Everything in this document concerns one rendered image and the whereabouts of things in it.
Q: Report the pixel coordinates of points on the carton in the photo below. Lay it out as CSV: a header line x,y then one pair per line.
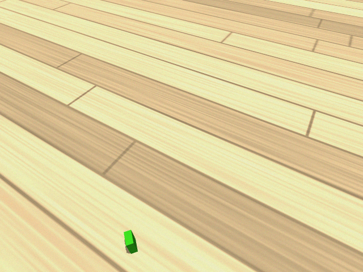
x,y
130,241

